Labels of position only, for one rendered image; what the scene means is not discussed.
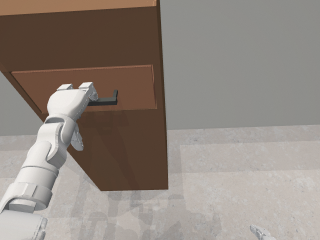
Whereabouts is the left robot hand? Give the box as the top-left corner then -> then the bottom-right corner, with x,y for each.
47,82 -> 98,151

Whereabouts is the right robot hand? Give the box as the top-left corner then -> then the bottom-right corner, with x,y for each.
250,224 -> 276,240

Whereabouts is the handle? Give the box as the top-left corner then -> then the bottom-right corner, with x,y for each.
87,89 -> 118,106

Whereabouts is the cabinet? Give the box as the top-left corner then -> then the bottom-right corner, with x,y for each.
0,0 -> 169,191

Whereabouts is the left robot forearm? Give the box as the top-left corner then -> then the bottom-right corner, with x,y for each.
0,114 -> 76,214

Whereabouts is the robot left upper arm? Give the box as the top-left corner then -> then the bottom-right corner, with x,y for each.
0,209 -> 48,240

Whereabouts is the drawer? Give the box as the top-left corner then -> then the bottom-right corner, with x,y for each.
11,64 -> 156,113

